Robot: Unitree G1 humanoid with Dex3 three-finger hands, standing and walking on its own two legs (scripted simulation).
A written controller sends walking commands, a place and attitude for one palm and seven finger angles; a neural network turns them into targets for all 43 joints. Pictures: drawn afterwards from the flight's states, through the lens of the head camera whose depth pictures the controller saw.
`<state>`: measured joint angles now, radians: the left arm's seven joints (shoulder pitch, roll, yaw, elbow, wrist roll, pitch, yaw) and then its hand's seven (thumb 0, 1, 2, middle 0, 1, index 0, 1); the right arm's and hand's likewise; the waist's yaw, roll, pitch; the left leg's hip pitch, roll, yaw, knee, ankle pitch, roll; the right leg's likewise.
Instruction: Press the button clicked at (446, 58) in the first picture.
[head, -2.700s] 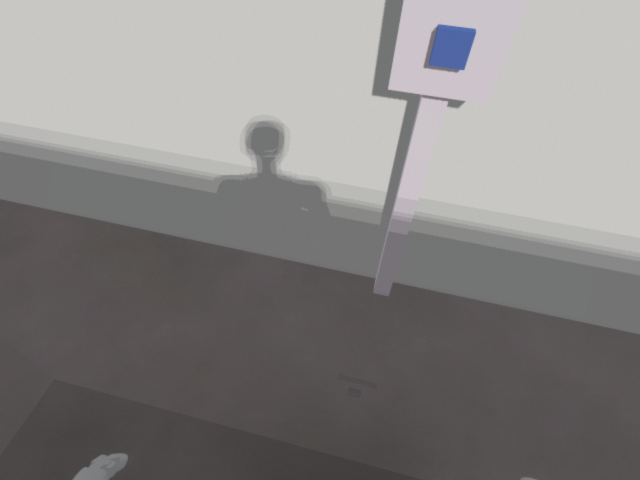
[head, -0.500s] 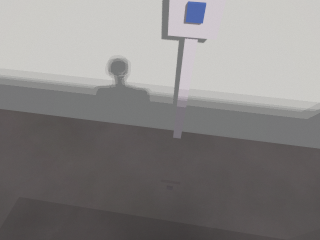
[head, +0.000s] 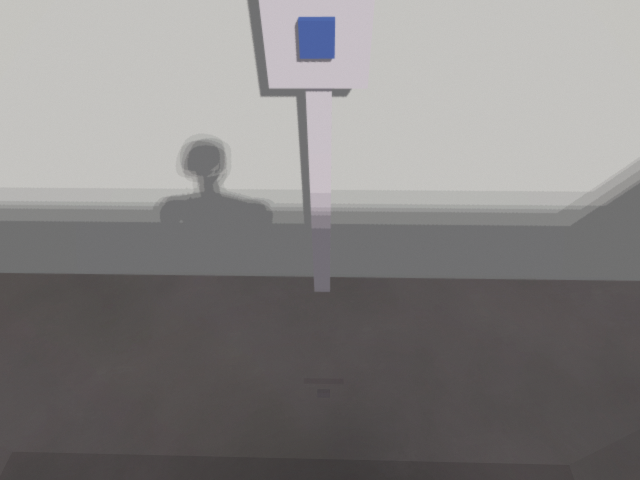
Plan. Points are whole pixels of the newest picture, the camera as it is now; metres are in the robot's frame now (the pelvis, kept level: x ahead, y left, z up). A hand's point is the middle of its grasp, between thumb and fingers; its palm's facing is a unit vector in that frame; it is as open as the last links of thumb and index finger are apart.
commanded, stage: take the last steps up to it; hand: left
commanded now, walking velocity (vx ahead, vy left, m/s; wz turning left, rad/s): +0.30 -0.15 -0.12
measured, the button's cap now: (317, 37) +0.85 +0.06 +0.18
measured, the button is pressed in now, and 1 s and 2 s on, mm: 0 0 0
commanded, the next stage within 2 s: come to a stop and stand still in 0.76 s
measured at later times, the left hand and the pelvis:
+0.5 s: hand (201, 447) +0.20 +0.20 -0.17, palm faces -0.05 -0.99 -0.10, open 7.3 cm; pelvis +0.18 +0.03 +0.02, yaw -6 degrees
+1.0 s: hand (303, 298) +0.47 +0.07 -0.16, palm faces -0.13 -0.98 -0.15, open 7.3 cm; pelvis +0.34 -0.07 +0.01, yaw -5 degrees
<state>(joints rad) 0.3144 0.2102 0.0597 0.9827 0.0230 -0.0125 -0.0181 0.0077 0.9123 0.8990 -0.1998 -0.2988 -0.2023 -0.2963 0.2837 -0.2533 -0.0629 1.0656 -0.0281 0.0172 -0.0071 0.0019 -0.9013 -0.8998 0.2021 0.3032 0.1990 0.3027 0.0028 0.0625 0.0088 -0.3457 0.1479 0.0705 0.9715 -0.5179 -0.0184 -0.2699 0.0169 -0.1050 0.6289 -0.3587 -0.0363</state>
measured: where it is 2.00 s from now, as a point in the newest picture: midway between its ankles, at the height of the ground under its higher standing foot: (342, 471)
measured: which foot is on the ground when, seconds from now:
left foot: up 0.00-0.28, down 0.30-0.88, up 0.90-1.00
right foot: down 0.00-0.30, up 0.32-0.86, down 0.88-1.00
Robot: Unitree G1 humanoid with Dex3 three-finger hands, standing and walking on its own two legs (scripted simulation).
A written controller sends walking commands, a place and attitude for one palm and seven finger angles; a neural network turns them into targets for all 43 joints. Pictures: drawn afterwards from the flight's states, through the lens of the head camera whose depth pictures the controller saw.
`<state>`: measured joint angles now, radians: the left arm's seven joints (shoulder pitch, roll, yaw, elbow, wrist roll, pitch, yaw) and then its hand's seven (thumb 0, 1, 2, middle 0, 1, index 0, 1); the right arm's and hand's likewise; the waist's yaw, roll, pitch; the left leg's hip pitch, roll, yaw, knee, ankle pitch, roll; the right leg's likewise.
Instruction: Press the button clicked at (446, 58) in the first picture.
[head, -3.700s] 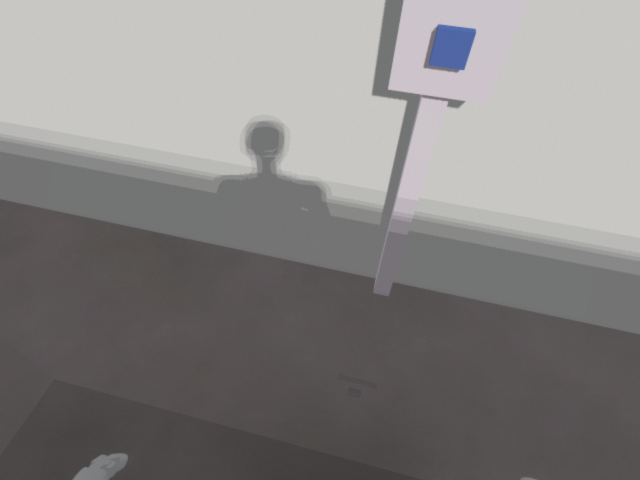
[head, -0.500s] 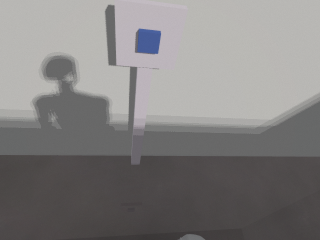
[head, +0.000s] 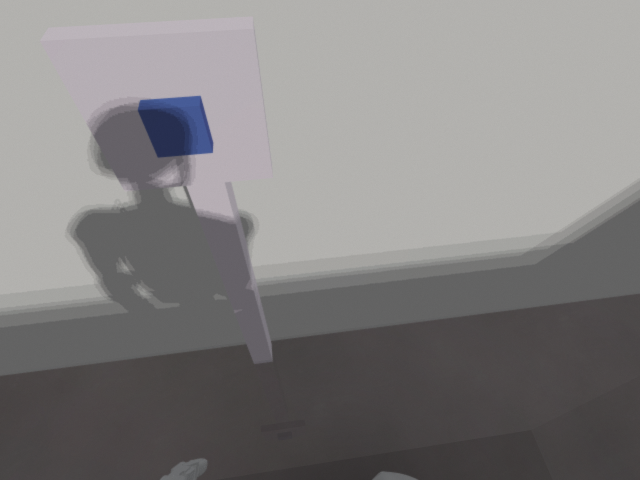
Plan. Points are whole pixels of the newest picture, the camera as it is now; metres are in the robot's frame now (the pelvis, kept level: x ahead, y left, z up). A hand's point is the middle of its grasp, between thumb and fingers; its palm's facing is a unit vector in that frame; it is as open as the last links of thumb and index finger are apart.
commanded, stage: come to a stop and stand still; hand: left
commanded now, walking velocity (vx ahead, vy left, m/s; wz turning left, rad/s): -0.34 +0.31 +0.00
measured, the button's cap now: (178, 126) +0.50 +0.17 +0.17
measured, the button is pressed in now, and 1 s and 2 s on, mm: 0 0 0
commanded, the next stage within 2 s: look again from close up in 1.44 s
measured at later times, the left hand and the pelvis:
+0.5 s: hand out of the picture -0.02 +0.27 -0.18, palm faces +0.11 -0.98 -0.17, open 7.3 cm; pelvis -0.03 +0.07 +0.01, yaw +2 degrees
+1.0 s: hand out of the picture -0.02 +0.23 -0.16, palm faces -0.01 -0.98 -0.21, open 7.3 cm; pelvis -0.06 +0.05 +0.02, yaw -1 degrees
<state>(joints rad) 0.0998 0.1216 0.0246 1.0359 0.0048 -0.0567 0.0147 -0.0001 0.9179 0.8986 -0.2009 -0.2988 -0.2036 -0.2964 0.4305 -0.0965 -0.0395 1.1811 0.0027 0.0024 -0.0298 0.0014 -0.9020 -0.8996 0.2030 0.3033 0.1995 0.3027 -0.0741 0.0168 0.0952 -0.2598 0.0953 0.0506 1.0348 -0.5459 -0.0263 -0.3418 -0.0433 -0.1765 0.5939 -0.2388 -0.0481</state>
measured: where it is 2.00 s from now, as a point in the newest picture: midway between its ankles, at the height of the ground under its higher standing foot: outside the picture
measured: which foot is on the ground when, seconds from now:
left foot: up 0.00-0.36, down 0.38-1.00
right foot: down 0.00-0.38, up 0.40-0.98, down 1.00-1.00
